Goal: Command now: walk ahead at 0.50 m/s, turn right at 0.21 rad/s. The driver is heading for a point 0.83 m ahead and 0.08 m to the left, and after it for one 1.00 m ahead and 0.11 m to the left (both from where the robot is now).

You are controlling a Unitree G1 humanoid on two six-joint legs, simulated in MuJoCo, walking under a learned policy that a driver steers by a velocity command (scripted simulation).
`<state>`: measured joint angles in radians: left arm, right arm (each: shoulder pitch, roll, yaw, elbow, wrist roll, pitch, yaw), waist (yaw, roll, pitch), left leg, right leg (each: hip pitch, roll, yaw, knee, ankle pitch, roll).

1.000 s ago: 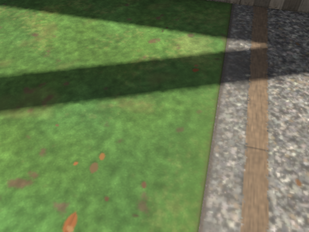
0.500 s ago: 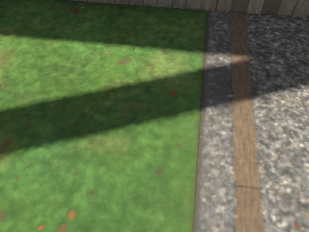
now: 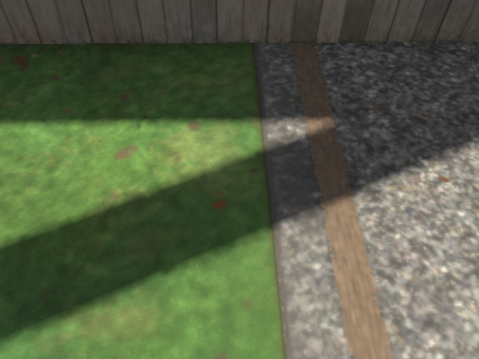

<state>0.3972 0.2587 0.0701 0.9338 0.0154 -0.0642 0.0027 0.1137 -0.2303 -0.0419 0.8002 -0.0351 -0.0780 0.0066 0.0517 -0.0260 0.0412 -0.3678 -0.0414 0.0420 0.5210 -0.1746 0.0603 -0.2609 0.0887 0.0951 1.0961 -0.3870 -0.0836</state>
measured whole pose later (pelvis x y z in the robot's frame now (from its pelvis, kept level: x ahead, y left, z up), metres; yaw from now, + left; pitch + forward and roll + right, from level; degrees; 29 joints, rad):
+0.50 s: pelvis +0.25 -0.03 +0.00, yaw -1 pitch +1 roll +1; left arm 0.06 0.21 0.03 0.80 0.04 -0.08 -0.01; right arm 0.44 -0.21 -0.03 0.97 0.00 -0.07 0.00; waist -0.05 0.01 0.04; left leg -0.17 -0.01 0.02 0.92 -0.43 0.06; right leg -0.40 0.02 -0.09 0.54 -0.16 -0.09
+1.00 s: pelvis +0.50 -0.01 -0.01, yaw +13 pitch +1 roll -1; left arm 0.43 0.20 0.04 1.00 0.02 -0.07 0.03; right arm 0.06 -0.21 -0.04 0.80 -0.04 -0.03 0.05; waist 0.04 0.00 0.06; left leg -0.45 -0.04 0.13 0.57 -0.18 0.17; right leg 0.08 -0.03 -0.30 0.49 -0.49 -0.01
